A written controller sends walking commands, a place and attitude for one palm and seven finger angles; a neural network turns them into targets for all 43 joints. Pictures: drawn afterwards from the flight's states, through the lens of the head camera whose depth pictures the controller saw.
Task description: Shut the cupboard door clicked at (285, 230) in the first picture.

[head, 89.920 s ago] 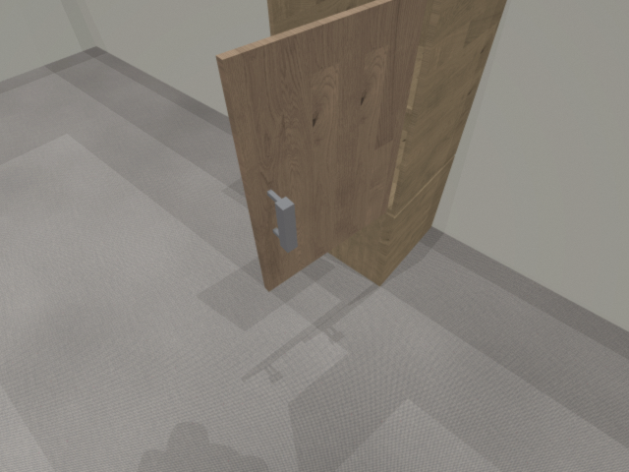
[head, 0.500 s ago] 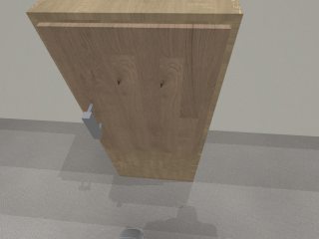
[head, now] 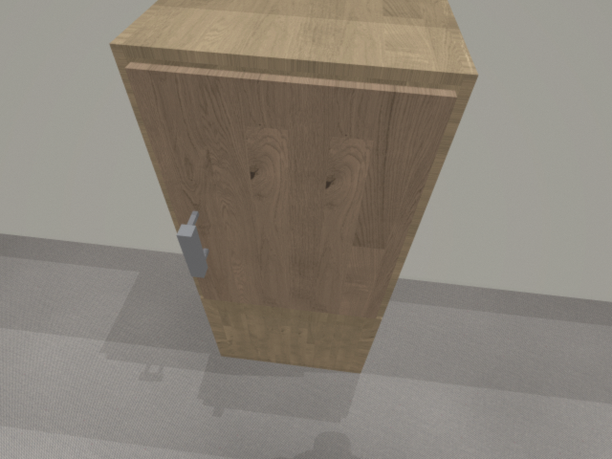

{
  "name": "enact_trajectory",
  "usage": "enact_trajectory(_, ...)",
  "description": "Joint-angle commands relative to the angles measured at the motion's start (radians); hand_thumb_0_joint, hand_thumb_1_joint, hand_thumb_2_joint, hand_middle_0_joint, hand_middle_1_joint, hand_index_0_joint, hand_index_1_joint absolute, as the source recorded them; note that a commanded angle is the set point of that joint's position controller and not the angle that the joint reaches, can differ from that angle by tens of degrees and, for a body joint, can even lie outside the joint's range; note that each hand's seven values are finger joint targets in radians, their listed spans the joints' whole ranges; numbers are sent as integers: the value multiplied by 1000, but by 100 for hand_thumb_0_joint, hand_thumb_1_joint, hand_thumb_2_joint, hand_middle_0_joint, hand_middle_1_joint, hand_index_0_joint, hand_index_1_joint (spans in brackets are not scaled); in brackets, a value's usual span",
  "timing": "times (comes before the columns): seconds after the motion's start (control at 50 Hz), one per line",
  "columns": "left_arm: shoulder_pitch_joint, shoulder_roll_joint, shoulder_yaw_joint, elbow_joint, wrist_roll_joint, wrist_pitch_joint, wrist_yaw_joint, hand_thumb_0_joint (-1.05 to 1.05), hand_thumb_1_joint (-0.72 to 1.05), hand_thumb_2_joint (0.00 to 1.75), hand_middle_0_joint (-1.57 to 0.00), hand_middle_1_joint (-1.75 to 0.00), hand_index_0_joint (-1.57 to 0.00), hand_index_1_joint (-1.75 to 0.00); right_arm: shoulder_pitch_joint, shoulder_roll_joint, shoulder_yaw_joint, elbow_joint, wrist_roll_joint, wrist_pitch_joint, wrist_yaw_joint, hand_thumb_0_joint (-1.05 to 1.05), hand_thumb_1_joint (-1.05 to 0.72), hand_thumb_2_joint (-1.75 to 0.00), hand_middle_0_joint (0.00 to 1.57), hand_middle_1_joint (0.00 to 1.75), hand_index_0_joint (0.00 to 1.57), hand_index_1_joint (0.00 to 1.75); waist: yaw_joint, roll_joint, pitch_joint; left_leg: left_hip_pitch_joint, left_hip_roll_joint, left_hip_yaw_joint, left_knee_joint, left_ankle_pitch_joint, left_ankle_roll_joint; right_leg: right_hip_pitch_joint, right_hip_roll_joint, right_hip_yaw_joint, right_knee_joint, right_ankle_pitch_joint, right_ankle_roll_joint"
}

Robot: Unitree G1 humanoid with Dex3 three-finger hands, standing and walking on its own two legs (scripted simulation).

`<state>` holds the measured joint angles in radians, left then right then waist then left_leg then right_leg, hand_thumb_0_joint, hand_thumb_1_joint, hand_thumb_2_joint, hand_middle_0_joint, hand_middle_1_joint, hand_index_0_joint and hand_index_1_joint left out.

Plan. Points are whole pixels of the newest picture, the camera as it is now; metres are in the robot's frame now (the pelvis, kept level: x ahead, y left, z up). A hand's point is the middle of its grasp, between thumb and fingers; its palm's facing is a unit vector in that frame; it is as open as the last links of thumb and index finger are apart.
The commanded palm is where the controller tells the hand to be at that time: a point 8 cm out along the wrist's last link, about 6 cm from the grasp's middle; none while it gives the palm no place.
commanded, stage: look again from close up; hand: left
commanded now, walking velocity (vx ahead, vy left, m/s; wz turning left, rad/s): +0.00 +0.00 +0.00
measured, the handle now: (196, 243) +0.49 +0.25 -0.09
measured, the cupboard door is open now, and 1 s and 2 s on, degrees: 0 0 0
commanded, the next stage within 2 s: raise the hand and make a fist in 0.52 s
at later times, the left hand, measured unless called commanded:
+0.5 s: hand out of the picture +0.02 +0.18 -0.17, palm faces +0.00 -0.98 -0.22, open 7.4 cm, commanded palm none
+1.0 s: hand (192, 449) +0.15 +0.16 -0.08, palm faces -0.05 -1.00 +0.02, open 6.4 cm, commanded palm +0.12 +0.23 -0.08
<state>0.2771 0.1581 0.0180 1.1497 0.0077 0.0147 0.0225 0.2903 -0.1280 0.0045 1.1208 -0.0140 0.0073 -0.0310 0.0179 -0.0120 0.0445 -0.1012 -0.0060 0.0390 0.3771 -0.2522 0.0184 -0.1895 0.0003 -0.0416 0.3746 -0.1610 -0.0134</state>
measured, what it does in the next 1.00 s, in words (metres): lowers itself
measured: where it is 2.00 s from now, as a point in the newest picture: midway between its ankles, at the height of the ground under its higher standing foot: outside the picture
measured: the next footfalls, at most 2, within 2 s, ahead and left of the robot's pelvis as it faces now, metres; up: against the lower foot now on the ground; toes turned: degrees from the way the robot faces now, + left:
none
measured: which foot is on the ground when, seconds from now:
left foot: down 0.00-1.00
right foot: down 0.00-1.00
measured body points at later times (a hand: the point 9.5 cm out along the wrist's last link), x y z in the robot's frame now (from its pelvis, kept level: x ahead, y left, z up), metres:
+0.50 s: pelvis +0.01 +0.00 -0.01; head +0.02 -0.02 +0.44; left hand +0.02 +0.23 -0.16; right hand +0.00 -0.20 -0.18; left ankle -0.03 +0.10 -0.74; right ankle +0.03 -0.11 -0.74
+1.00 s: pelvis -0.03 -0.02 -0.10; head +0.02 -0.01 +0.35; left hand +0.15 +0.22 -0.08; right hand +0.21 -0.29 -0.11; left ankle -0.03 +0.10 -0.74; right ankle +0.03 -0.11 -0.74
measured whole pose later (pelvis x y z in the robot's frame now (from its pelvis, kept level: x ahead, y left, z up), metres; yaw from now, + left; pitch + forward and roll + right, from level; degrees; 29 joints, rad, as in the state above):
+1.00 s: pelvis -0.03 -0.02 -0.10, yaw +1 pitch +13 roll +1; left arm 0.39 0.20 0.16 0.25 -0.30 -0.62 -0.45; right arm 0.12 -0.30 -0.11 0.50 0.02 -0.30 -0.01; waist 0.01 -0.06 -0.14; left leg -0.83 0.00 0.01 1.17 -0.57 -0.02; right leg -0.92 -0.02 -0.06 1.16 -0.47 -0.06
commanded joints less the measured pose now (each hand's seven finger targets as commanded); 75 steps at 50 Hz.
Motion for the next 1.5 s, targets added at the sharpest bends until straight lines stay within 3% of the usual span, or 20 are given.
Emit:
enact_trajectory(0.0,130,87,-15,-7,14,-60,54,0,90,90,-20,-30,-20,-30,-43,-144,-10,-86,11,-49,6,0,-90,-90,20,30,20,30,28,88,12,-127,125,-30,87,197,-14,31,-154,114,30,359,-15)
enact_trajectory(0.02,108,139,-5,-40,4,-61,44,0,90,90,-20,-30,-20,-30,25,-92,-11,-109,6,-36,7,0,-90,-90,20,30,20,30,-20,86,-42,-128,55,-58,56,-40,-19,31,-168,172,7,105,-40)
enact_trajectory(0.04,79,127,-11,-53,5,-60,34,0,90,90,-20,-30,-20,-30,64,-94,-9,-102,3,-41,10,0,-90,-90,20,30,20,30,-32,93,-43,-123,71,-81,23,-27,-9,-24,-142,161,26,-89,-51)
enact_trajectory(0.06,63,108,-17,-59,7,-60,26,0,90,90,-20,-30,-20,-30,80,-87,-5,-99,-4,-48,11,0,-90,-90,20,30,20,30,-29,142,-32,-129,91,-91,18,40,3,-36,-115,125,52,-62,-48)
enact_trajectory(0.24,76,62,-28,-49,3,-44,15,0,90,90,-20,-30,-20,-30,104,-112,3,-94,3,-52,0,0,-90,-90,20,30,20,30,-19,-4,75,-170,104,-120,-66,29,31,-39,-84,108,63,-40,-32)
enact_trajectory(0.58,44,83,-13,-57,1,-45,14,0,90,90,-20,-30,-20,-30,96,-103,3,-33,2,-51,-6,0,-90,-90,20,30,20,30,-16,24,22,-96,100,-75,-47,141,20,21,-101,121,57,120,-39)
enact_trajectory(0.6,159,125,-3,-17,7,-58,55,0,90,90,-20,-30,-20,-30,-31,-148,-15,-95,15,-50,5,0,-90,-90,20,30,20,30,40,-196,1,-158,131,-30,165,165,-7,51,-156,141,66,541,-4)
enact_trajectory(0.62,-784,720,396,-1628,-132,-357,43,0,90,90,-20,-30,-20,-30,81,-387,-79,-391,-6,-252,-127,0,-90,-90,20,30,20,30,-152,-14,-392,167,93,-11,177,382,20,39,-74,129,181,316,7)
enact_trajectory(0.64,-102,204,19,-1306,-129,-255,41,0,90,90,-22,-32,-22,-32,-69,-214,-15,-386,42,-305,-104,0,-90,-90,20,30,20,30,-40,342,-548,94,7,9,151,473,19,15,6,47,219,209,-17)
enact_trajectory(0.66,121,-7,-25,-1277,-202,-123,44,0,90,90,-24,-34,-24,-34,-103,-204,-16,-409,39,-345,-84,0,-90,-90,20,30,20,30,2,368,-425,25,32,-15,131,560,-39,0,-8,-27,209,113,-17)
enact_trajectory(0.68,29,44,14,-1103,-172,-128,65,0,90,90,-25,-36,-25,-36,-71,-208,-24,-362,54,-372,-67,0,-90,-90,20,30,20,30,-79,109,-142,-129,28,-69,144,370,-37,-139,-6,-33,188,56,-2)
enact_trajectory(0.7,7,40,55,-1039,-180,-178,45,0,90,90,-27,-38,-27,-38,-58,-233,-58,-397,36,-380,-50,0,-90,-90,20,30,20,30,-92,-37,-5,-260,10,-84,171,188,-28,-234,-11,-47,178,0,5)
enact_trajectory(0.74,186,34,123,-863,-206,-326,-40,0,90,90,-31,-42,-31,-42,-90,-232,-83,-467,11,-394,-26,0,-90,-90,20,30,20,30,-36,-239,-2,-454,-14,-73,286,-12,-15,-351,-30,-30,241,-179,13)
enact_trajectory(0.78,364,28,174,-823,-244,-496,-171,0,90,90,-35,-46,-35,-46,-108,-216,-97,-541,8,-397,9,0,-90,-90,20,30,20,30,43,-210,-129,-559,-42,-42,400,4,-37,-319,-46,17,371,-125,-8)
enact_trajectory(0.86,326,136,236,-849,-274,-767,-439,0,90,90,-42,-54,-42,-54,-140,-225,-120,-639,18,-377,43,0,-90,-90,20,30,20,30,43,-93,-245,-781,-55,-26,641,-52,-37,-378,-82,165,543,-48,-16)
enact_trajectory(0.96,75,211,258,-1195,-375,-660,-479,0,90,90,-51,-64,-51,-64,-184,-243,-109,-805,38,-334,5,0,-90,-90,20,30,20,30,22,38,-346,-878,-49,-18,752,-177,3,-507,-55,229,546,-426,-18)
enact_trajectory(1.06,-71,202,171,-1502,-333,-676,-386,0,90,90,-60,-74,-60,-74,-119,-246,-83,-780,23,-319,-27,0,-90,-90,20,30,20,30,-61,84,-424,-831,-11,-66,807,-150,24,-629,-3,126,647,-356,-17)
enact_trajectory(1.12,11,170,119,-1439,-303,-611,-393,0,90,90,-66,-80,-66,-80,-109,-250,-75,-761,29,-312,-32,0,-90,-90,20,30,20,30,-66,97,-407,-844,-7,-82,794,-173,19,-667,5,76,665,-344,-15)
enact_trajectory(1.26,153,226,228,-1371,-308,-386,-364,0,90,90,-79,-94,-79,-94,-154,-223,-57,-788,48,-271,-32,0,-90,-90,20,30,20,30,12,38,-447,-879,-11,-98,711,-196,6,-579,3,40,650,-404,-15)
enact_trajectory(1.48,144,175,160,-1390,-300,-514,-325,0,90,90,-99,-116,-99,-116,-114,-245,-55,-795,32,-292,-23,0,-90,-90,20,30,20,30,-19,40,-384,-885,-14,-116,684,-256,-6,-690,-3,-8,707,-405,-23)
